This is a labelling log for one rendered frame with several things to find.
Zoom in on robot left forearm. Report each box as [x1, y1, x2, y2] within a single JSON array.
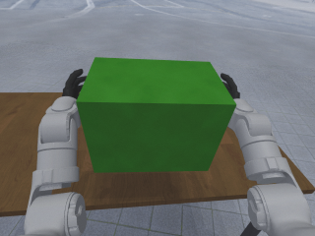
[[24, 96, 82, 235]]

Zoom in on robot right upper arm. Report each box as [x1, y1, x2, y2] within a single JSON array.
[[247, 183, 315, 236]]

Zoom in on right robot hand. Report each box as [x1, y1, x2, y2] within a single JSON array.
[[220, 73, 240, 99]]

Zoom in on robot right forearm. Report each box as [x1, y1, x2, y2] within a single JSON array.
[[227, 98, 312, 223]]

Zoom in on table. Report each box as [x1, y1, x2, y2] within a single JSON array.
[[0, 92, 315, 236]]

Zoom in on carton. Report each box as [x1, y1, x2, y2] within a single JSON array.
[[76, 57, 237, 173]]

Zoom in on robot left upper arm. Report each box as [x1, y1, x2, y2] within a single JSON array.
[[18, 192, 87, 236]]

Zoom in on left robot hand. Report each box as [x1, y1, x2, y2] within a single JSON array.
[[62, 69, 87, 99]]

